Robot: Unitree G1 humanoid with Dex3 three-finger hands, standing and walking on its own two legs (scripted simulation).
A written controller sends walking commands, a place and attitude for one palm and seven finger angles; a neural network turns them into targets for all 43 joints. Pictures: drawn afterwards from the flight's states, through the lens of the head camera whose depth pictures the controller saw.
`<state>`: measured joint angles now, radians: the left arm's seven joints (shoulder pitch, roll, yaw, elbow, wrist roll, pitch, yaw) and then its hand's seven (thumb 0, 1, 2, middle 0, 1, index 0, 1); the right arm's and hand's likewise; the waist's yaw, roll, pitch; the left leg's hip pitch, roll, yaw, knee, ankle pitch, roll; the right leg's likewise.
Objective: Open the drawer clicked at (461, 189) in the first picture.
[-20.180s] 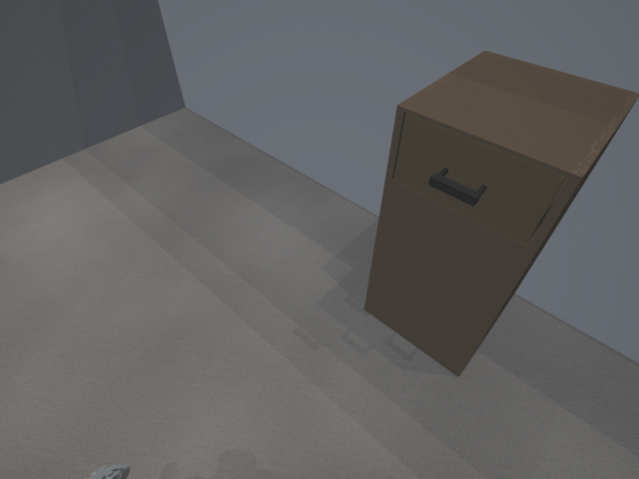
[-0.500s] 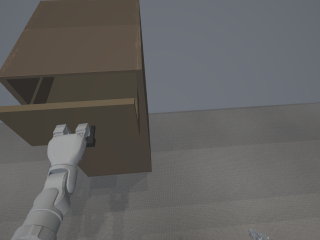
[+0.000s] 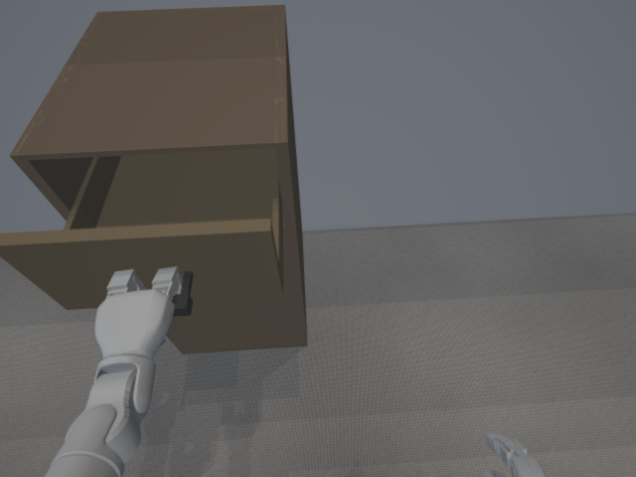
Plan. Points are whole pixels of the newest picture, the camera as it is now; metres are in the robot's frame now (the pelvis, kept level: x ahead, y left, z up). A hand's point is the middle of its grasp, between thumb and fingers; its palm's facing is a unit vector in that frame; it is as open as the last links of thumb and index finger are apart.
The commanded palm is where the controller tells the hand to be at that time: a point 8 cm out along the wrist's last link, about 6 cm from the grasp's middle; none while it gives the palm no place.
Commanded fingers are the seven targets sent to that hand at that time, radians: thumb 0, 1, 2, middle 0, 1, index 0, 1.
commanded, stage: pull the drawer open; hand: left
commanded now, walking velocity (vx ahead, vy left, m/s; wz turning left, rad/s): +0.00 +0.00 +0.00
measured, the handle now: (152, 293) +0.35 +0.25 -0.01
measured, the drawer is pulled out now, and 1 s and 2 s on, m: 0.15 0.23 0.30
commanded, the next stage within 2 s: none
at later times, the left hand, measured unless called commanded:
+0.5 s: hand (150, 357) +0.27 +0.24 -0.03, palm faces -0.03 -0.06 -1.00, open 5.4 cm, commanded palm +0.23 +0.24 +0.02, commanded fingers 0.00 0.90 0.90 -0.40 -1.35 -0.40 -1.35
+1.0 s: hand (144, 390) +0.23 +0.23 -0.03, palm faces -0.03 -0.07 -1.00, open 5.5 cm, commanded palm +0.19 +0.24 +0.02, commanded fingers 0.00 0.90 0.90 -0.40 -1.35 -0.40 -1.35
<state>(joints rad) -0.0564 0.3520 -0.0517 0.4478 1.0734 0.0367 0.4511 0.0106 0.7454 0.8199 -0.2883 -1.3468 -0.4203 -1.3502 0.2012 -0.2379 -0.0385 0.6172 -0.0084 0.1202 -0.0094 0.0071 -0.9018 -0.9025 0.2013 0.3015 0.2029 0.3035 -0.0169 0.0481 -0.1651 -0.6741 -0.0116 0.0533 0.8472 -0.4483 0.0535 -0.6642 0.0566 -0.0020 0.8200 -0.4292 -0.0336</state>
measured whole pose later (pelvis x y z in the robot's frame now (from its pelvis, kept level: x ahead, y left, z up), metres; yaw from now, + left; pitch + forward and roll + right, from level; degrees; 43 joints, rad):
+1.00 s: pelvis +0.00 -0.01 +0.00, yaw +0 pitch +14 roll +0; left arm 0.27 0.34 -0.04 0.18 1.07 0.02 0.49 0.03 0.73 0.82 -0.29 -1.34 -0.42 -1.35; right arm 0.15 -0.23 -0.03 0.58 -0.02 0.09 0.01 0.01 -0.90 -0.90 0.20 0.30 0.20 0.30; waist 0.01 0.04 -0.16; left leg -0.65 -0.01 0.06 0.87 -0.47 0.04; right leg -0.65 0.06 0.00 0.87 -0.46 -0.05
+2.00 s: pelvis -0.01 -0.02 -0.01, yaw +0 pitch +14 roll +1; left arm 0.54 0.35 -0.02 -0.01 1.06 -0.04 0.53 0.04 0.73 0.79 -0.29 -1.32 -0.42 -1.35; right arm 0.14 -0.23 -0.02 0.54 -0.04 0.09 0.03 0.01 -0.90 -0.90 0.20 0.30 0.20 0.30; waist 0.03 0.03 -0.16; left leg -0.69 -0.01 0.06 0.94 -0.49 0.02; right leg -0.70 0.06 0.00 0.95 -0.49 -0.07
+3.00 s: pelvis -0.04 -0.04 -0.01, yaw +2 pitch +12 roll +1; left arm 0.28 0.36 -0.03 0.21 1.05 -0.05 0.49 0.00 -0.46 0.32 -0.31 -1.23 -0.39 -1.22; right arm 0.14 -0.23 -0.03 0.62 -0.02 0.06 -0.06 0.01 -0.90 -0.90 0.20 0.30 0.20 0.30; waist 0.06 0.05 -0.13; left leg -0.71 -0.01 0.01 0.92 -0.42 0.00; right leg -0.70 0.06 -0.05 0.93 -0.43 -0.09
